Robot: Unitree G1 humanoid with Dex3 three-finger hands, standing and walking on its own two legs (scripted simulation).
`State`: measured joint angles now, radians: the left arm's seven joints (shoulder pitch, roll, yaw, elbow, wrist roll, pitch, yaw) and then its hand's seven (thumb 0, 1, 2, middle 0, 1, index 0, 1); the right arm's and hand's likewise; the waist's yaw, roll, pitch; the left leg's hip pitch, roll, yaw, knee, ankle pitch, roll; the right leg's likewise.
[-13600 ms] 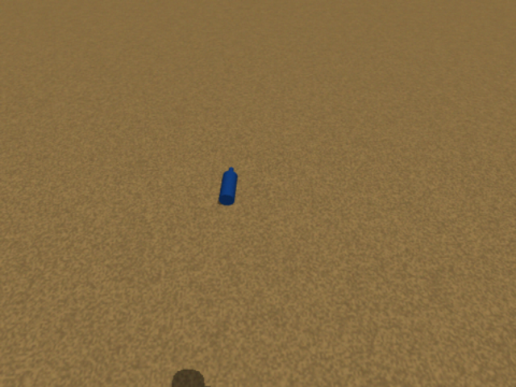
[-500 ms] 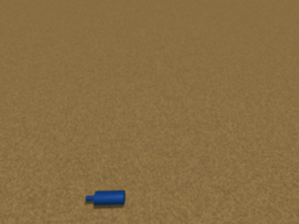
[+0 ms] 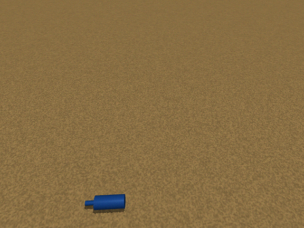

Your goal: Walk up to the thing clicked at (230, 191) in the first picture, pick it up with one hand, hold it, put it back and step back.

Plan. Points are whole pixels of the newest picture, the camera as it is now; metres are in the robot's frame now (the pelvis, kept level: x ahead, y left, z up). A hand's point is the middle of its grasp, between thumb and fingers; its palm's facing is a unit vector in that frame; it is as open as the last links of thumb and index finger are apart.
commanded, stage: stand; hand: left
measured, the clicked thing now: (105, 202) +0.43 +0.28 -0.74
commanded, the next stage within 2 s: none
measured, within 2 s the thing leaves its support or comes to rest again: neither
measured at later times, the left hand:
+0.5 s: hand out of the picture +0.07 +0.25 -0.16, palm faces -0.03 -0.94 -0.34, open 7.4 cm
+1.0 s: hand out of the picture +0.08 +0.24 -0.15, palm faces -0.01 -0.94 -0.35, open 7.4 cm
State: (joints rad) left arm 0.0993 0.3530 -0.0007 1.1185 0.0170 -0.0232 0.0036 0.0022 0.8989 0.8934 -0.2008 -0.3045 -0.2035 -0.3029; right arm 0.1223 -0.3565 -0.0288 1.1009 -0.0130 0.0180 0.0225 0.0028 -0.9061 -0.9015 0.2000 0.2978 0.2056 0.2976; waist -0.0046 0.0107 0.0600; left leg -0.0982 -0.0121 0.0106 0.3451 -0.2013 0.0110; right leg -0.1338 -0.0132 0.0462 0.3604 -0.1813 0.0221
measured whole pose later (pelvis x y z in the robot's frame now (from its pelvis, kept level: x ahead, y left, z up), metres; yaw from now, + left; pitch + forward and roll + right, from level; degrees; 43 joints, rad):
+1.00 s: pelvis +0.01 -0.01 +0.00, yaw +1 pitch -2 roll +0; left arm 0.11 0.35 0.00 1.13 0.01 -0.02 -0.01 0.00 0.90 0.89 -0.20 -0.30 -0.20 -0.30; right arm 0.11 -0.36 0.01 1.13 -0.01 -0.01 0.01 0.00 -0.91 -0.90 0.20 0.30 0.21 0.30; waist 0.00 0.01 0.04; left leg -0.07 0.01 -0.01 0.31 -0.19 -0.01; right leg -0.10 0.00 0.02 0.30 -0.17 0.01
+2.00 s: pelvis +0.01 -0.01 +0.00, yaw +1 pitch -2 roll +0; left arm 0.13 0.35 -0.01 1.13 0.01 -0.02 0.00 0.00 0.90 0.89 -0.20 -0.30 -0.20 -0.30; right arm 0.13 -0.36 0.01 1.13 -0.01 -0.01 0.01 0.00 -0.91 -0.90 0.20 0.30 0.21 0.30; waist 0.00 0.01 0.04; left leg -0.08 0.01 -0.01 0.31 -0.20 -0.01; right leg -0.10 0.00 0.02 0.31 -0.18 0.00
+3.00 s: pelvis +0.00 -0.01 -0.03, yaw +1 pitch +8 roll -1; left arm 0.02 0.33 0.13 0.91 0.13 0.09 -0.02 0.00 0.16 0.96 -0.06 -0.93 -0.09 -0.91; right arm 0.25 -0.25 -0.01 0.72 0.03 -0.04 -0.02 0.00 -0.94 -0.91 0.20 0.30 0.21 0.30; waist -0.03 0.01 -0.04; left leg -0.50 0.01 -0.02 0.71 -0.36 0.00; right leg -0.51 0.01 0.01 0.69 -0.32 0.01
